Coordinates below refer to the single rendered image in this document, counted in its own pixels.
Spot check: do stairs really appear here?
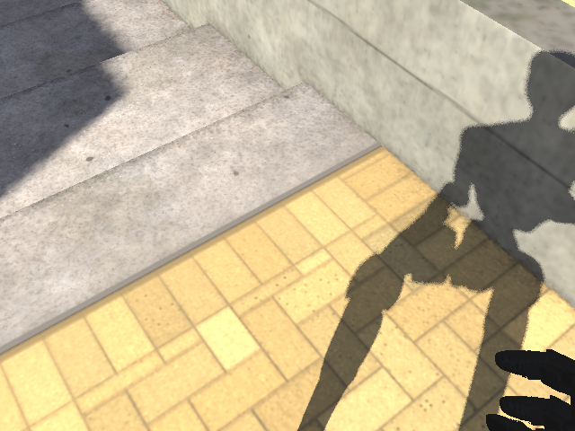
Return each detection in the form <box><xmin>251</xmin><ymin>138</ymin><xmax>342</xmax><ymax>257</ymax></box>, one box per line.
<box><xmin>0</xmin><ymin>0</ymin><xmax>285</xmax><ymax>218</ymax></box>

